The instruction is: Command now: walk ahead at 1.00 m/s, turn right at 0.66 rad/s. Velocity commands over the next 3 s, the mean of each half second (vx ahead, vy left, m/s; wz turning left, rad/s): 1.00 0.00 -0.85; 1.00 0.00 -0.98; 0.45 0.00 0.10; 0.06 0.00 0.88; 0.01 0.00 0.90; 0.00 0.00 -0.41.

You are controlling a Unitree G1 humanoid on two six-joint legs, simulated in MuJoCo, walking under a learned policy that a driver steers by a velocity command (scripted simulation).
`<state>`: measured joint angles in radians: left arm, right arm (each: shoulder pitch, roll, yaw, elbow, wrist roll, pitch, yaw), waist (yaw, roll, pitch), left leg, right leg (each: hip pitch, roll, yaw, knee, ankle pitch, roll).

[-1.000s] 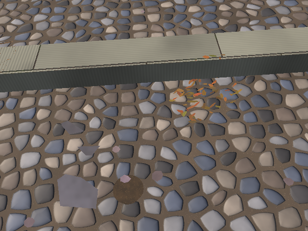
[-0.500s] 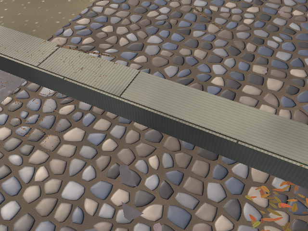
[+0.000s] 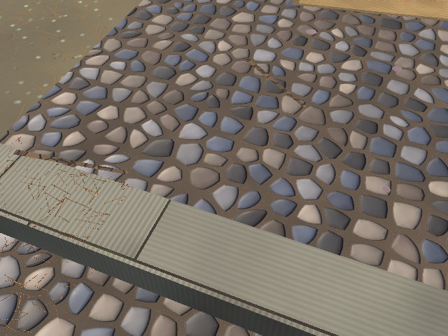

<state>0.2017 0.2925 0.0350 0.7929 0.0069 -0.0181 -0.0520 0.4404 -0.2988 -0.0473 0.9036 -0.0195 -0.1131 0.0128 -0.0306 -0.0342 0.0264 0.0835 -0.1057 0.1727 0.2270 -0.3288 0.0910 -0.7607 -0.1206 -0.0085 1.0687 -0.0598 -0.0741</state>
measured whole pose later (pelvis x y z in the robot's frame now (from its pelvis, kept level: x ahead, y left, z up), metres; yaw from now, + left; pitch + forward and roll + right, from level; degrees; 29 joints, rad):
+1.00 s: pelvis +0.90 -0.28 +0.11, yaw -53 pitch +1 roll +2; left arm 0.09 0.28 0.06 0.61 0.01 -0.02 -0.05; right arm 0.51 -0.25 -0.07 0.87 -0.04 -0.05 -0.03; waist -0.01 -0.06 0.01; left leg 0.08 0.07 0.25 0.93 -0.36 -0.03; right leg -0.50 0.12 -0.14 0.66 -0.24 -0.23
